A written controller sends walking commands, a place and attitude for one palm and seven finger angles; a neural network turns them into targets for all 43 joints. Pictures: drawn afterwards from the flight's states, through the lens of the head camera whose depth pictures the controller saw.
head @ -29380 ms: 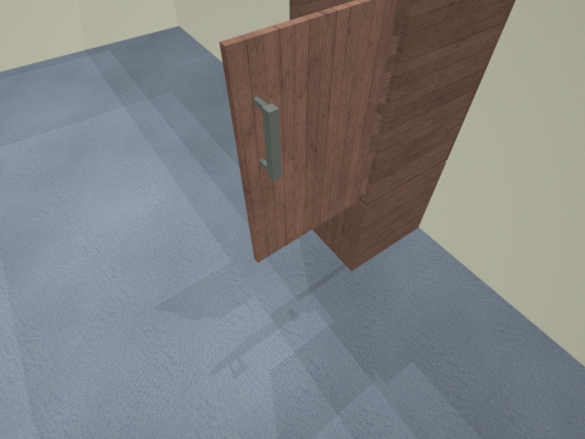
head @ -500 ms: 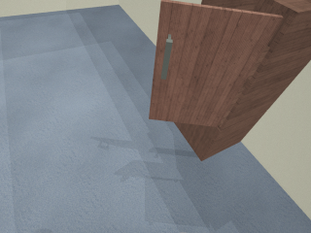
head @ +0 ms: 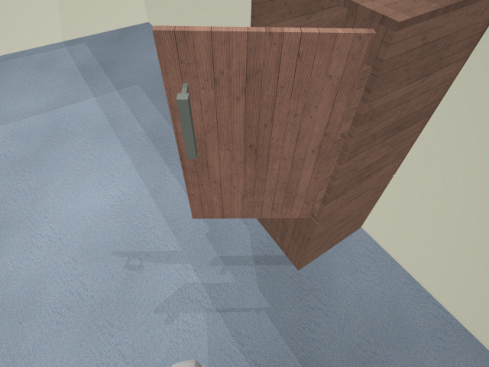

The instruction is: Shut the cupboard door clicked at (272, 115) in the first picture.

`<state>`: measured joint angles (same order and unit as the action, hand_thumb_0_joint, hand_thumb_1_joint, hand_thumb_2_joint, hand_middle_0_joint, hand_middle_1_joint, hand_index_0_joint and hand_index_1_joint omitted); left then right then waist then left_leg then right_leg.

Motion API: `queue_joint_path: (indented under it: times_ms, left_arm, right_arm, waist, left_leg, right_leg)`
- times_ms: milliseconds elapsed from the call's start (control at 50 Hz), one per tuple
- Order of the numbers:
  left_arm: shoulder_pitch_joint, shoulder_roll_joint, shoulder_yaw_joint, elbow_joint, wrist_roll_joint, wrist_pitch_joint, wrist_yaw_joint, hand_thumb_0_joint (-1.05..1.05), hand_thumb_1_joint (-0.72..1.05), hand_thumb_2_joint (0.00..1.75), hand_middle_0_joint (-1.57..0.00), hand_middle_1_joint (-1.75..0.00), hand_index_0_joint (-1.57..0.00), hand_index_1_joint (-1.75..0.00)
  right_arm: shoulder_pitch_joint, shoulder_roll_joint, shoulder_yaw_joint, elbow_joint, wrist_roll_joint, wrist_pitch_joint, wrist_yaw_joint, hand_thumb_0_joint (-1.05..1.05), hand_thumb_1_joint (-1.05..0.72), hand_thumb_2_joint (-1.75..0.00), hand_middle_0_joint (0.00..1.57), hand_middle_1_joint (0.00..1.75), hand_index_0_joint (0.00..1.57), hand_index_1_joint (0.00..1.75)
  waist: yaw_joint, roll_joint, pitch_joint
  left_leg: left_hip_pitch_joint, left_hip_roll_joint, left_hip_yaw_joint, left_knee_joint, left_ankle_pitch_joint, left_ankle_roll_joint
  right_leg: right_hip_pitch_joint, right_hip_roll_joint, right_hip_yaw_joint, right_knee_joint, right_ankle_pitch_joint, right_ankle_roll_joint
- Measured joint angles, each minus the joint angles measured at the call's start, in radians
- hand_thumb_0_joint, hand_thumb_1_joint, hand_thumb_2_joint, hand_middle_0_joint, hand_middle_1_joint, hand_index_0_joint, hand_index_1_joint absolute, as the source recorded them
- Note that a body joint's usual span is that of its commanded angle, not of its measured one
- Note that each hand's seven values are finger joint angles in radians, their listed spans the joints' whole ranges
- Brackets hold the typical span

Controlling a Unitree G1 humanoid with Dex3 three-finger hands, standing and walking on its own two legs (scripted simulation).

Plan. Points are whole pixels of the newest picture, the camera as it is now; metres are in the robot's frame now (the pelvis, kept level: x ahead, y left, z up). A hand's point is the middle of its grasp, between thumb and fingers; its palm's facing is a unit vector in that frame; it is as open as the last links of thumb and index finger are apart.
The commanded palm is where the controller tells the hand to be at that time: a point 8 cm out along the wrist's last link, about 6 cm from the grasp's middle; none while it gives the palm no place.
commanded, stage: take the last steps up to it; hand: left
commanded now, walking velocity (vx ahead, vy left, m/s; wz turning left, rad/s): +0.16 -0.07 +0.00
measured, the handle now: (188, 122) +0.56 +0.13 +0.07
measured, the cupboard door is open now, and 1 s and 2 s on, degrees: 58 58 58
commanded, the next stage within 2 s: come to a stop and stand still in 0.02 s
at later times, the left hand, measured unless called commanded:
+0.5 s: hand out of the picture +0.14 +0.14 -0.17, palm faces +0.07 -0.97 -0.23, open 7.4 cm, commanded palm none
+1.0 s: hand out of the picture +0.11 +0.17 -0.17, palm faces +0.04 -0.97 -0.25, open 7.4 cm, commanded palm none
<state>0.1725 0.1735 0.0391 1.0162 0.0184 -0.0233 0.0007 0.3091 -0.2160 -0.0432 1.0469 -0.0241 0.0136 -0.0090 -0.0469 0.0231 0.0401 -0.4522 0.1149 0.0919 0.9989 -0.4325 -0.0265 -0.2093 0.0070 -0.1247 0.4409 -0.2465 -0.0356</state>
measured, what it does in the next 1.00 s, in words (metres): steps on the spot: left foot, then right foot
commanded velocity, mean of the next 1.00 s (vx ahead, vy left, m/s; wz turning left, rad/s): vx -0.09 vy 0.03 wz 0.00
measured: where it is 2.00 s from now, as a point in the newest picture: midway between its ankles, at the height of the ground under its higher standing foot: outside the picture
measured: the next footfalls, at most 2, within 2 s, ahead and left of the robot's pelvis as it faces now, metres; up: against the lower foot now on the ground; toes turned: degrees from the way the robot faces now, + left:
left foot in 0.12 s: +0.13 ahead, +0.09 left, +0.00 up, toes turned +9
right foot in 0.32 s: +0.13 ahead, -0.16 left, +0.00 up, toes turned +0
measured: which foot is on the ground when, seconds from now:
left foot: up 0.00-0.10, down 0.12-0.40, up 0.42-0.66, down 0.68-1.00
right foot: down 0.00-0.12, up 0.14-0.30, down 0.32-0.68, up 0.70-0.90, down 0.92-1.00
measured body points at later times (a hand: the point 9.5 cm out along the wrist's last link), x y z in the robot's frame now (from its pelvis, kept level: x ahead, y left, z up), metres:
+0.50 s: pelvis +0.10 -0.04 +0.00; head +0.14 -0.05 +0.45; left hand +0.13 +0.19 -0.15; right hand +0.18 -0.29 -0.16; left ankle +0.06 +0.08 -0.71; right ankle +0.09 -0.16 -0.74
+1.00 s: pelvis +0.07 -0.03 +0.00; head +0.10 -0.04 +0.45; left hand +0.11 +0.22 -0.15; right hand +0.14 -0.25 -0.16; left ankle +0.08 +0.09 -0.74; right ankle +0.05 -0.15 -0.74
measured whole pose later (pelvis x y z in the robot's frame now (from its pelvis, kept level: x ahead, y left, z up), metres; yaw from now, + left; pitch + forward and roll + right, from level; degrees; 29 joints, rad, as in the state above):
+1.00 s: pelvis +0.07 -0.03 +0.00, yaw +1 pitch +0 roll +1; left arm 0.20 0.20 0.01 1.04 0.01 0.02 0.02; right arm 0.17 -0.17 -0.01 1.03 0.00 0.03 -0.02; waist 0.00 0.01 0.06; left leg -0.24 0.01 0.05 0.48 -0.23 0.00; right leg -0.18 0.00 0.03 0.49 -0.32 -0.01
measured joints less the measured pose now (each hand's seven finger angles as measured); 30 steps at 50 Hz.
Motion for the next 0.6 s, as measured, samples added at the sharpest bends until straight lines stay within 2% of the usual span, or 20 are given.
queue_joint_path:
  times_ms: [60,120,180,220,260,280,320,340,420,480,520,560,600]
  left_arm:
    - [0.033,0.011,0.001,0.029,0.002,0.0,0.005,-0.01,0.93,0.9,-0.2,-0.3,-0.21,-0.3]
    - [0.072,0.015,0.0,0.052,-0.006,0.009,0.001,0.0,0.92,0.9,-0.2,-0.3,-0.21,-0.3]
    - [0.091,0.026,0.0,0.066,-0.007,0.033,0.0,0.0,0.92,0.9,-0.2,-0.3,-0.2,-0.3]
    - [0.08,0.022,-0.002,0.068,-0.008,0.045,0.003,0.0,0.92,0.9,-0.2,-0.3,-0.2,-0.3]
    - [0.062,0.012,-0.006,0.059,-0.011,0.048,0.006,0.0,0.91,0.9,-0.2,-0.3,-0.2,-0.3]
    - [0.056,0.007,-0.008,0.051,-0.012,0.046,0.007,0.0,0.91,0.9,-0.2,-0.3,-0.2,-0.3]
    - [0.055,0.007,-0.012,0.031,-0.009,0.038,0.009,0.0,0.91,0.9,-0.2,-0.3,-0.2,-0.3]
    - [0.057,0.011,-0.012,0.024,-0.005,0.035,0.011,0.0,0.91,0.9,-0.2,-0.3,-0.2,-0.3]
    - [0.047,0.0,-0.015,0.02,0.001,0.037,0.015,0.0,0.91,0.9,-0.2,-0.3,-0.2,-0.3]
    - [0.032,-0.009,-0.012,0.013,0.006,0.032,0.025,0.0,0.9,0.9,-0.2,-0.3,-0.2,-0.3]
    - [0.02,-0.01,-0.007,0.005,0.008,0.032,0.03,0.0,0.9,0.9,-0.2,-0.3,-0.2,-0.3]
    - [0.012,-0.005,-0.002,-0.004,0.009,0.035,0.033,0.0,0.9,0.9,-0.21,-0.3,-0.21,-0.3]
    - [0.007,0.006,0.003,-0.012,0.009,0.038,0.035,0.0,0.9,0.9,-0.21,-0.3,-0.21,-0.3]
  right_arm:
    - [-0.042,0.023,0.007,-0.036,-0.002,-0.015,0.004,0.01,-0.91,-0.9,0.2,0.3,0.2,0.3]
    - [-0.064,0.036,0.02,-0.059,-0.006,-0.042,0.007,0.01,-0.91,-0.9,0.2,0.3,0.2,0.3]
    - [-0.084,0.065,0.035,-0.065,-0.015,-0.053,-0.002,0.0,-0.91,-0.9,0.2,0.3,0.2,0.3]
    - [-0.09,0.07,0.039,-0.068,-0.011,-0.051,-0.022,0.0,-0.92,-0.9,0.2,0.3,0.2,0.3]
    - [-0.101,0.061,0.042,-0.058,-0.006,-0.043,-0.032,0.0,-0.93,-0.9,0.2,0.3,0.2,0.3]
    - [-0.106,0.055,0.043,-0.05,-0.002,-0.037,-0.032,0.0,-0.93,-0.9,0.2,0.3,0.2,0.3]
    - [-0.114,0.05,0.039,-0.036,0.009,-0.019,-0.028,0.0,-0.93,-0.9,0.2,0.3,0.2,0.3]
    - [-0.117,0.051,0.035,-0.031,0.014,-0.01,-0.025,0.0,-0.92,-0.9,0.2,0.3,0.2,0.3]
    - [-0.135,0.027,0.009,-0.03,0.02,0.024,-0.013,0.0,-0.92,-0.9,0.2,0.3,0.2,0.3]
    - [-0.149,0.008,-0.003,-0.039,0.022,0.039,-0.015,0.01,-0.91,-0.9,0.2,0.3,0.2,0.3]
    - [-0.16,-0.002,-0.006,-0.045,0.025,0.044,-0.017,0.01,-0.91,-0.9,0.2,0.3,0.2,0.3]
    - [-0.17,-0.008,-0.008,-0.052,0.026,0.047,-0.016,0.01,-0.91,-0.9,0.2,0.3,0.2,0.3]
    - [-0.179,-0.01,-0.007,-0.06,0.026,0.048,-0.014,0.01,-0.91,-0.9,0.2,0.3,0.2,0.3]
  waist:
    - [0.013,-0.015,-0.009]
    - [0.027,-0.016,-0.018]
    - [0.035,-0.058,-0.016]
    - [0.039,-0.063,-0.005]
    - [0.046,-0.052,0.013]
    - [0.051,-0.045,0.02]
    - [0.061,-0.047,0.023]
    - [0.064,-0.055,0.022]
    - [0.06,-0.023,0.017]
    - [0.064,-0.019,0.027]
    - [0.069,-0.026,0.041]
    - [0.074,-0.036,0.051]
    - [0.077,-0.048,0.056]
  left_leg:
    - [0.009,-0.012,0.021,-0.178,0.059,-0.001]
    - [0.086,-0.024,0.024,-0.395,0.187,0.01]
    - [0.1,-0.041,0.043,-0.358,0.15,0.057]
    - [0.128,-0.049,0.045,-0.389,0.148,0.06]
    - [0.159,-0.053,0.035,-0.435,0.167,0.05]
    - [0.172,-0.053,0.031,-0.452,0.173,0.047]
    - [0.186,-0.058,0.03,-0.461,0.17,0.034]
    - [0.187,-0.064,0.031,-0.454,0.162,0.026]
    - [0.172,-0.06,-0.001,-0.406,0.118,0.006]
    - [0.133,-0.096,-0.042,-0.251,-0.036,-0.002]
    - [0.113,-0.121,-0.058,-0.176,-0.088,-0.009]
    - [0.106,-0.134,-0.062,-0.162,-0.093,-0.015]
    - [0.114,-0.136,-0.059,-0.216,-0.059,-0.019]
  right_leg:
    - [0.041,0.013,-0.01,-0.016,-0.023,-0.002]
    - [0.056,0.029,-0.016,0.053,-0.095,0.004]
    - [-0.025,0.009,0.031,0.283,-0.233,0.006]
    - [-0.086,-0.003,0.059,0.393,-0.259,0.022]
    - [-0.101,-0.019,0.072,0.354,-0.237,0.036]
    - [-0.095,-0.026,0.076,0.292,-0.188,0.04]
    - [-0.074,-0.044,0.104,0.151,-0.011,0.039]
    - [-0.064,-0.049,0.117,0.13,0.009,0.042]
    - [-0.057,-0.039,0.101,0.135,-0.072,0.038]
    - [-0.051,-0.044,0.102,0.112,-0.06,0.029]
    - [-0.043,-0.053,0.105,0.088,-0.045,0.029]
    - [-0.035,-0.062,0.106,0.066,-0.031,0.034]
    - [-0.035,-0.069,0.107,0.055,-0.022,0.042]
